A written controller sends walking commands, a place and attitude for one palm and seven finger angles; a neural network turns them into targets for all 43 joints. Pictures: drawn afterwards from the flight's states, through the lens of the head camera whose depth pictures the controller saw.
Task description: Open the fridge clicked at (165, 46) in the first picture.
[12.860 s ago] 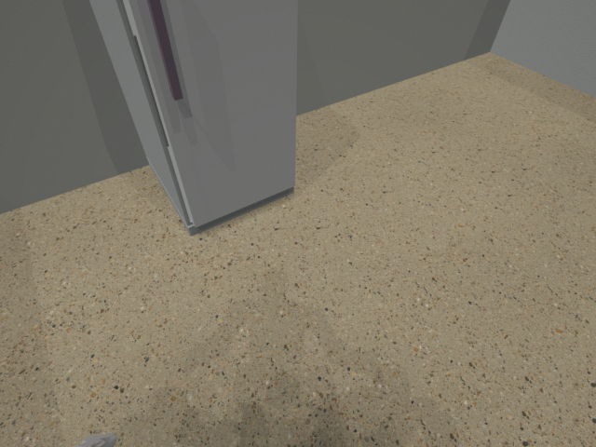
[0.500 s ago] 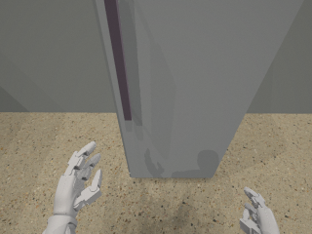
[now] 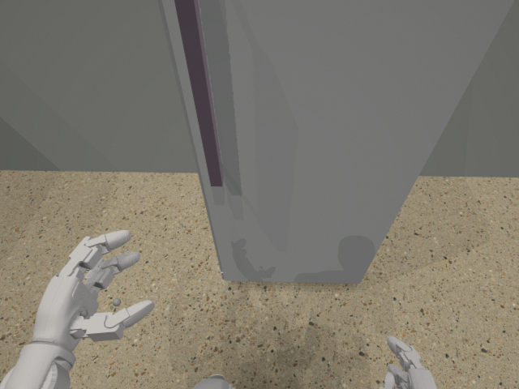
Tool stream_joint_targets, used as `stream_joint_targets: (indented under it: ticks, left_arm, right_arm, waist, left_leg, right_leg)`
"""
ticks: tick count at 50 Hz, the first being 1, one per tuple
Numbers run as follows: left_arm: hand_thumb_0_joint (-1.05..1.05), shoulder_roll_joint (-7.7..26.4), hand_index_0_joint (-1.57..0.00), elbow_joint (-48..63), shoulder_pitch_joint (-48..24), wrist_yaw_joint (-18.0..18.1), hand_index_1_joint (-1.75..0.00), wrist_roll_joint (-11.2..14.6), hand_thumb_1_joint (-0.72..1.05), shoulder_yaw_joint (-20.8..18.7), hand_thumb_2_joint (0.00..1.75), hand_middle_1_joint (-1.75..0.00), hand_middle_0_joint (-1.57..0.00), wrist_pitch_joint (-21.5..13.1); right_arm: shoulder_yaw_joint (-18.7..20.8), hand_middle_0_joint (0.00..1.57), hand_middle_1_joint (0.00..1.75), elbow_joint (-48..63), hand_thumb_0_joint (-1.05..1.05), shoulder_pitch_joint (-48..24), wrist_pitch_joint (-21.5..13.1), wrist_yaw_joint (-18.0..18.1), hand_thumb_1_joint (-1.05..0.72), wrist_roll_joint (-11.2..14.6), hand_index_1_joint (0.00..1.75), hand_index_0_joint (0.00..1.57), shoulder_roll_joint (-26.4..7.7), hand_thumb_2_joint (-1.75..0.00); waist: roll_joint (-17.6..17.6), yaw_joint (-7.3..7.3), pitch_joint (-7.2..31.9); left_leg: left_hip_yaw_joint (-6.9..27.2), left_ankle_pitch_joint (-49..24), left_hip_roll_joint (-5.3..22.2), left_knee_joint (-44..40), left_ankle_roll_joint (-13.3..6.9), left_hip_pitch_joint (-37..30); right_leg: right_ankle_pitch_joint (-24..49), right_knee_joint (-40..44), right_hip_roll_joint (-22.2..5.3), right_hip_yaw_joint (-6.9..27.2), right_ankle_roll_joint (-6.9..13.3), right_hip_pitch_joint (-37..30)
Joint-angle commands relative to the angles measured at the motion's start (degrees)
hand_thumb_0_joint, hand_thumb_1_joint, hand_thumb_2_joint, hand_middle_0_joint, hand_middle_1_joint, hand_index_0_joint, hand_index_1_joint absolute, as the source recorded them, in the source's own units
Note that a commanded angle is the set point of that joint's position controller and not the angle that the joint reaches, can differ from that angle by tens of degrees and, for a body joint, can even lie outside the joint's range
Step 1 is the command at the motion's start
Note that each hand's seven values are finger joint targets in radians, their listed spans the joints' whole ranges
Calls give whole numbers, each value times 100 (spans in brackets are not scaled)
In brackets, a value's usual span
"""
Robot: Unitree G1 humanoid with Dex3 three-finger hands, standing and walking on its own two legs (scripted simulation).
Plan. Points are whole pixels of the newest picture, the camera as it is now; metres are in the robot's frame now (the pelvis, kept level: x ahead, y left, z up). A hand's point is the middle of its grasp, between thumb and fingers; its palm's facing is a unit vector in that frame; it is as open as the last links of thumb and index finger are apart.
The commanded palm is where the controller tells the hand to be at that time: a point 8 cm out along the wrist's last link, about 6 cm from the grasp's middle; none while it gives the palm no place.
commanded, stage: raise the hand to about handle height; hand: left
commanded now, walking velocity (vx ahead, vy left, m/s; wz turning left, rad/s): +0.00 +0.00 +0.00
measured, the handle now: (201, 71) +0.55 +0.12 +0.22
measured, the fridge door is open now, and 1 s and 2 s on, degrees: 0 0 0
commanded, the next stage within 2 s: move the hooked fingers beside the handle in 1.28 s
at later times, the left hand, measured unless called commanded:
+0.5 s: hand (56, 256) +0.25 +0.27 +0.13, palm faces +0.05 -1.00 -0.07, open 13.7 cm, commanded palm +0.23 +0.32 +0.13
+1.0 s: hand (34, 226) +0.28 +0.29 +0.16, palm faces +0.04 -1.00 -0.05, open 14.0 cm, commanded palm +0.24 +0.34 +0.17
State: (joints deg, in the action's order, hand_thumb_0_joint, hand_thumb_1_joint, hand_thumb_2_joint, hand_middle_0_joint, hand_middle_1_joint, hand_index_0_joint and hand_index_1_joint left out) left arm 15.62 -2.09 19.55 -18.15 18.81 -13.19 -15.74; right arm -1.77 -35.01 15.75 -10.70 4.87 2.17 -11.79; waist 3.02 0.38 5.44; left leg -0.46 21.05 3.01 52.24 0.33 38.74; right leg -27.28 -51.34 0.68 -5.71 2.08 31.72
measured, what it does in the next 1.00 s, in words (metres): stands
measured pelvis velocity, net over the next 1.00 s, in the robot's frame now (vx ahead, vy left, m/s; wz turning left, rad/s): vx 0.00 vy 0.02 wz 0.00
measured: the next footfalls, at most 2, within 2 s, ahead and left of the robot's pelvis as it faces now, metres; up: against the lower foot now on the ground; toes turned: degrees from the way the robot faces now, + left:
none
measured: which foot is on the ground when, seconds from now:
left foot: down 0.00-1.00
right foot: down 0.00-1.00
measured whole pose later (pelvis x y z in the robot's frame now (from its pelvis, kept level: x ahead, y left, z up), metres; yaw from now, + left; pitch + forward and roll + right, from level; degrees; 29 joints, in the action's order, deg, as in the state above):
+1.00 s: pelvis +0.00 +0.02 +0.04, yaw +0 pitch +0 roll -1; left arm 25.2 -15.7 -2.0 -27.2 20.3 -24.5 -2.4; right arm -3.0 -34.8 15.4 -13.2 6.3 3.8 -16.4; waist 2.6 -1.3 1.4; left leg -1.8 13.7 1.5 34.6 -1.1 20.9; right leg -18.7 -32.7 0.0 -4.7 0.8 13.9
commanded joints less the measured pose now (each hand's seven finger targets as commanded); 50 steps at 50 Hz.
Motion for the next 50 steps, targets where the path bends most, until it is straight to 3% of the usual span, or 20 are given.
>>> stream_joint_targets:
  ticks: [1, 2, 4, 9, 11, 13, 15, 18, 20, 22, 24, 33, 36, 39, 40, 42, 44, 50]
  left_arm:
    - [0, 843, -27, 1116, -327, 167, -93, 158, -8, -712, 48, -93, -27, -517]
    - [0, 918, -27, 1041, -420, 138, -94, 147, -10, -708, 47, -94, -27, -525]
    - [0, 929, -27, 1176, -514, 93, -98, 138, -15, -682, 45, -98, -27, -580]
    - [0, 1147, -28, 1184, -719, 17, -105, 180, -27, -851, 40, -105, -28, -444]
    - [0, 1141, -29, 1320, -885, 34, -108, 175, -31, -829, 38, -108, -29, -371]
    - [0, 1317, -29, 1307, -1107, 35, -111, 165, -36, -948, 36, -111, -29, -266]
    - [0, 1294, -29, 1306, -1246, 30, -114, 157, -41, -923, 34, -114, -29, -176]
    - [0, 1386, -30, 1158, -1591, -47, -118, 173, -48, -964, 31, -118, -30, 37]
    - [0, 1466, -30, 1094, -1745, -117, -120, 173, -50, -1019, 30, -120, -30, 182]
    - [0, 1606, -30, 939, -2012, -194, -120, 165, -50, -1096, 30, -120, -30, 330]
    - [0, 1628, -30, 889, -2285, -272, -120, 160, -50, -1098, 30, -120, -30, 466]
    - [0, 2208, -30, 232, -3236, -616, -120, 246, -50, -1526, 30, -120, -30, 857]
    - [0, 2323, -30, 126, -3533, -711, -120, 231, -50, -1549, 30, -120, -30, 909]
    - [0, 2545, -30, -75, -3755, -816, -120, 262, -50, -1700, 30, -120, -30, 962]
    - [0, 2406, -30, -241, -3672, -858, -120, 266, -50, -1594, 30, -120, -30, 1001]
    - [0, 2281, -30, -424, -3425, -938, -120, 307, -50, -1534, 30, -120, -30, 1038]
    - [0, 2306, -30, -408, -3410, -986, -120, 332, -50, -1544, 30, -120, -30, 1055]
    - [0, 2553, -30, 88, -3533, -773, -120, 297, -50, -1833, 30, -120, -30, 849]
  right_arm:
    - [379, 20, 30, 1004, 0, -625, -524, 60, -90, 9, 30, 20, -878, -90]
    - [376, 20, 30, 1000, 0, -624, -539, 53, -90, 9, 30, 20, -922, -90]
    - [396, 20, 30, 977, 0, -526, -604, 40, -90, 25, 30, 20, -950, -90]
    - [402, 20, 30, 961, 0, -469, -648, 46, -90, 48, 30, 20, -1049, -90]
    - [372, 20, 30, 975, 0, -467, -660, 45, -90, 59, 30, 20, -1042, -90]
    - [348, 20, 30, 994, 0, -464, -633, 44, -90, 55, 30, 20, -1074, -90]
    - [315, 20, 30, 990, 0, -474, -630, 46, -90, 68, 30, 20, -1065, -90]
    - [281, 20, 30, 1003, 0, -500, -590, 65, -90, 83, 30, 20, -1091, -90]
    - [252, 20, 30, 1001, 0, -516, -580, 74, -90, 90, 30, 20, -1082, -90]
    - [221, 20, 30, 1005, 0, -523, -548, 96, -90, 91, 30, 20, -1113, -90]
    - [195, 20, 30, 1003, 0, -579, -536, 120, -90, 114, 30, 20, -1086, -90]
    - [83, 20, 30, 956, 0, -695, -527, 223, -90, 141, 30, 20, -1111, -90]
    - [69, 20, 30, 935, 0, -716, -552, 252, -90, 156, 30, 20, -1116, -90]
    - [69, 20, 30, 918, 0, -708, -569, 266, -90, 163, 30, 20, -1134, -90]
    - [64, 20, 30, 923, 0, -698, -572, 261, -90, 166, 30, 20, -1127, -90]
    - [90, 20, 30, 940, 0, -672, -594, 230, -90, 169, 30, 20, -1141, -90]
    - [113, 20, 30, 953, 0, -676, -605, 202, -90, 177, 30, 20, -1158, -90]
    - [153, 20, 30, 964, 0, -643, -656, 182, -90, 144, 30, 20, -1137, -90]
  waist:
    - [-387, -148, 669]
    - [-361, -153, 588]
    - [-122, -133, 792]
    - [-146, -135, 763]
    - [187, -125, 763]
    - [143, -141, 743]
    - [362, -139, 699]
    - [170, -113, 593]
    - [374, -145, 642]
    - [152, -153, 566]
    - [350, -147, 565]
    - [145, -180, 463]
    - [335, -174, 463]
    - [203, -188, 472]
    - [239, -183, 386]
    - [-28, -221, 410]
    - [72, -221, 408]
    - [266, -253, 616]
  left_leg:
    - [149, -825, -240, -857, -205, -1027]
    - [160, -827, -236, -880, -204, -1049]
    - [126, -907, -244, -990, -216, -1327]
    - [145, -1063, -235, -1244, -217, -1631]
    - [161, -1106, -231, -1360, -202, -1847]
    - [194, -1121, -224, -1458, -197, -1912]
    - [228, -1102, -207, -1569, -171, -2074]
    - [271, -1103, -200, -1701, -172, -2174]
    - [270, -1173, -205, -1772, -159, -2310]
    - [326, -1163, -191, -1874, -160, -2356]
    - [340, -1153, -192, -1964, -144, -2512]
    - [362, -1011, -242, -2253, -178, -2717]
    - [375, -892, -248, -2340, -178, -2837]
    - [343, -985, -268, -2359, -200, -2842]
    - [333, -944, -279, -2374, -201, -2828]
    - [294, -1031, -288, -2327, -222, -2788]
    - [257, -1058, -305, -2290, -224, -2751]
    - [196, -1227, -308, -2279, -229, -2907]
  right_leg:
    - [1010, 1329, -86, 556, -262, -211]
    - [980, 1351, -68, 580, -249, -229]
    - [1114, 1352, -44, 484, -220, -279]
    - [1432, 1401, 29, 299, -188, -421]
    - [1475, 1404, 48, 206, -156, -421]
    - [1492, 1455, 69, 184, -133, -516]
    - [1455, 1506, 88, 131, -108, -528]
    - [1506, 1633, 118, 113, -105, -626]
    - [1597, 1694, 110, 109, -99, -713]
    - [1564, 1778, 151, 85, -82, -801]
    - [1552, 1854, 134, 83, -81, -821]
    - [1443, 2277, 123, 138, -68, -1122]
    - [1327, 2366, 114, 155, -63, -1124]
    - [1406, 2468, 102, 204, -72, -1259]
    - [1383, 2485, 102, 202, -70, -1202]
    - [1486, 2506, 105, 232, -83, -1260]
    - [1551, 2484, 66, 266, -95, -1229]
    - [1672, 2456, 66, 281, -101, -1319]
